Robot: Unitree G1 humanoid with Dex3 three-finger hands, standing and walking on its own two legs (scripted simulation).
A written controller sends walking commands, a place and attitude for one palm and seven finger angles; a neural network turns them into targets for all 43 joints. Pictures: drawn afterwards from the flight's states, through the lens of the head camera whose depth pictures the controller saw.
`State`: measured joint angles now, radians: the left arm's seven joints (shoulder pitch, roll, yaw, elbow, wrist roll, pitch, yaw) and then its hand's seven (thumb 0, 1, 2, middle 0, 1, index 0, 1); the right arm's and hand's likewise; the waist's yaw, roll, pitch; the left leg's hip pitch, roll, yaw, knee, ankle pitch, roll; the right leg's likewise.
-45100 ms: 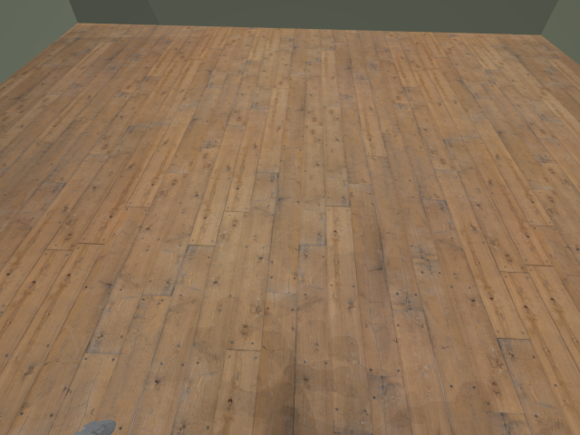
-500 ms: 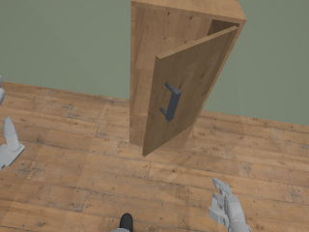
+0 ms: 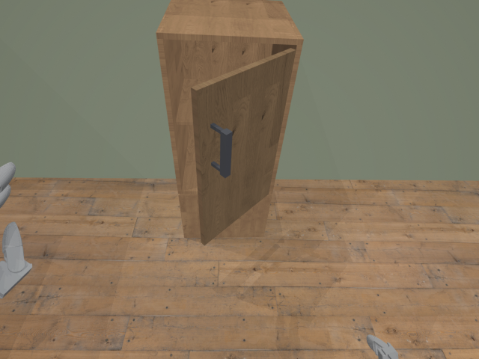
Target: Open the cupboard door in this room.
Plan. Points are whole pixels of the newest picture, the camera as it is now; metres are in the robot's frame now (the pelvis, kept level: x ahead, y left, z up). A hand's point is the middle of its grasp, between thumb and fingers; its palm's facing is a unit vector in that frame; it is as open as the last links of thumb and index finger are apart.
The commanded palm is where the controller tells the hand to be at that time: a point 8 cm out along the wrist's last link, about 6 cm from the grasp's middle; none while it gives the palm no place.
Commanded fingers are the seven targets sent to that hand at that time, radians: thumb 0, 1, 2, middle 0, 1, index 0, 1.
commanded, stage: stop stepping back and stand still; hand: left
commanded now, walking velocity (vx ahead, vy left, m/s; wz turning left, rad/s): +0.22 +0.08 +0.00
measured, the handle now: (220, 150) +0.60 +0.07 +0.01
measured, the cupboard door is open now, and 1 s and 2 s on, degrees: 44 44 44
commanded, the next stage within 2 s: let the arm hang, fingers relaxed in 0.46 s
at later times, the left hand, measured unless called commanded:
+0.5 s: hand out of the picture +0.17 +0.28 +0.16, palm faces +0.45 -0.77 -0.45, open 7.4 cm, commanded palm +0.12 +0.32 +0.18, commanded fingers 0.00 0.90 0.90 -0.20 -0.30 -0.20 -0.30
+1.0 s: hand out of the picture +0.00 +0.20 -0.17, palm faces +0.10 -0.97 -0.23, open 7.0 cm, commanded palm none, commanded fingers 0.00 0.90 0.90 -0.20 -0.30 -0.20 -0.30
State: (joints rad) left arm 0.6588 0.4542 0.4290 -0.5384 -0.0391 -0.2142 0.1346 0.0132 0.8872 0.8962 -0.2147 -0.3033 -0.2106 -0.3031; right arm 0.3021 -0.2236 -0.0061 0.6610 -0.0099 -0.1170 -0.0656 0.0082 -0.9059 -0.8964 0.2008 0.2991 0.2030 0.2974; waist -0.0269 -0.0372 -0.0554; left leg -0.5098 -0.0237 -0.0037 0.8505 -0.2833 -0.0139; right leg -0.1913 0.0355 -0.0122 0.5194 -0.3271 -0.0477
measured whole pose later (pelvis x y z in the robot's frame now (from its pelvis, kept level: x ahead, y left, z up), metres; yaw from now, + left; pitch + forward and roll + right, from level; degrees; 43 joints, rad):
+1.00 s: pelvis -0.01 +0.00 +0.00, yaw +6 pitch -1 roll +0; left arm 0.23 0.21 0.01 1.03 0.00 0.01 0.02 -0.03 0.99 0.90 -0.21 -0.30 -0.20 -0.30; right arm 0.27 -0.19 0.00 1.07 -0.03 0.02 -0.02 0.00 -0.91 -0.90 0.20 0.30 0.20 0.30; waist -0.01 0.00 0.08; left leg -0.23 0.00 -0.04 0.47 -0.22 -0.02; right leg -0.21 0.04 0.01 0.47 -0.25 -0.03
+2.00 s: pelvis -0.01 +0.02 +0.01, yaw +6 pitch -2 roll +0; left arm 0.18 0.23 0.02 1.14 0.01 -0.01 0.01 0.00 0.91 0.90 -0.20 -0.30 -0.20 -0.30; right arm 0.19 -0.22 -0.01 1.13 -0.02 0.00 -0.02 0.00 -0.91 -0.90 0.20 0.30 0.20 0.30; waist 0.00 0.00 0.08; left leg -0.17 -0.03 -0.03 0.37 -0.17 0.02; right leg -0.16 0.00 0.03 0.39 -0.21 0.00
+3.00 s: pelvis +0.00 -0.01 +0.01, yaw -12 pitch +1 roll +2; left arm 0.26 0.18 0.07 0.96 0.02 0.04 0.01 0.00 0.90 0.90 -0.20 -0.30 -0.20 -0.30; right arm 0.10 -0.21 -0.05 0.94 -0.01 0.05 -0.03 0.00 -0.91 -0.90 0.20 0.30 0.20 0.30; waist 0.03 -0.02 0.12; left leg -0.42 0.02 -0.02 0.95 -0.44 -0.05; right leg -0.27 0.10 0.17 0.47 -0.21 -0.06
